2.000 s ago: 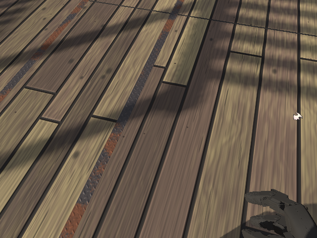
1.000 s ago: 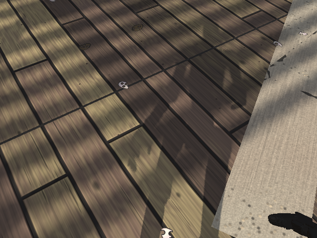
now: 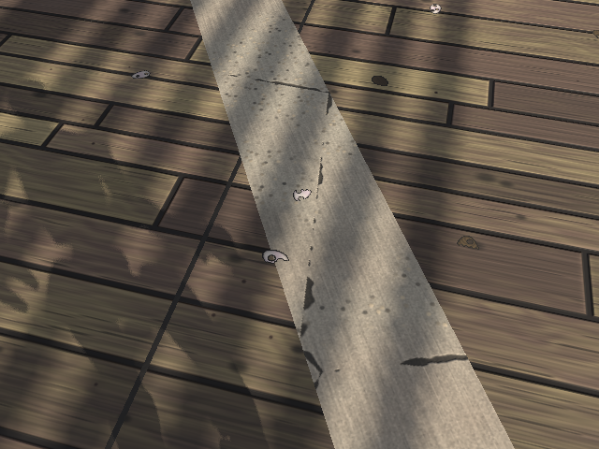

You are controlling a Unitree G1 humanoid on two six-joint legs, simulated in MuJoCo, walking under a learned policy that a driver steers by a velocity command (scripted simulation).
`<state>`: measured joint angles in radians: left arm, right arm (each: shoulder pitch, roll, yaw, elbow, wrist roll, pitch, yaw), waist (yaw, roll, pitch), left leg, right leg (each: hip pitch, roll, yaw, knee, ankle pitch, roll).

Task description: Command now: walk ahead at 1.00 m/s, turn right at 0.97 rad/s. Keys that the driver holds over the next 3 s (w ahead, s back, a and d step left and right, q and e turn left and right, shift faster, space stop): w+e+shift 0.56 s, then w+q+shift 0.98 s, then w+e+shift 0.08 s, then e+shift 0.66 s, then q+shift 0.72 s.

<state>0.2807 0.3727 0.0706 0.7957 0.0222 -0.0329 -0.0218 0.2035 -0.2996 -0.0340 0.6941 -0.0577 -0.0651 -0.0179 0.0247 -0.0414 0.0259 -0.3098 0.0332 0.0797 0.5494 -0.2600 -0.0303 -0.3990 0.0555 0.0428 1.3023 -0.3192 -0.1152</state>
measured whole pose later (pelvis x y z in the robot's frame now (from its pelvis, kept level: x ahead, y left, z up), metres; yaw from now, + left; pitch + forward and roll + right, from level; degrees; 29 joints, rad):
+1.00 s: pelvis +0.91 -0.25 +0.01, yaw -27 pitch +2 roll +1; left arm 0.00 0.26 -0.04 0.60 0.05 -0.08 -0.05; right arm 0.58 -0.29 -0.07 0.89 0.00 -0.05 0.02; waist -0.11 -0.01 0.01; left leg -0.04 -0.12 -0.13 0.32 -0.29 0.08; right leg -0.66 -0.06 0.08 0.77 -0.12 0.01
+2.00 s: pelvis +1.74 -0.45 -0.02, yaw -3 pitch +0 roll +1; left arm 0.21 0.30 0.06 0.69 0.01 -0.07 -0.04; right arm 0.20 -0.29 -0.04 0.75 -0.01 -0.04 -0.03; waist 0.00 0.00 0.08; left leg -0.21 -0.09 0.05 1.18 -0.54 -0.02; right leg -0.54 0.11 -0.03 0.60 -0.07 -0.14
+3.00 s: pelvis +1.93 -0.44 +0.01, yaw +4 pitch +2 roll +0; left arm 0.16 0.27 0.08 0.68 0.02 0.00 0.03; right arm 0.21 -0.37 -0.12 0.64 0.03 0.05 -0.03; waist -0.01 0.05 0.03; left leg -0.55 -0.11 -0.18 1.05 -0.40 -0.06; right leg -0.21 0.05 0.03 0.42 -0.24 -0.04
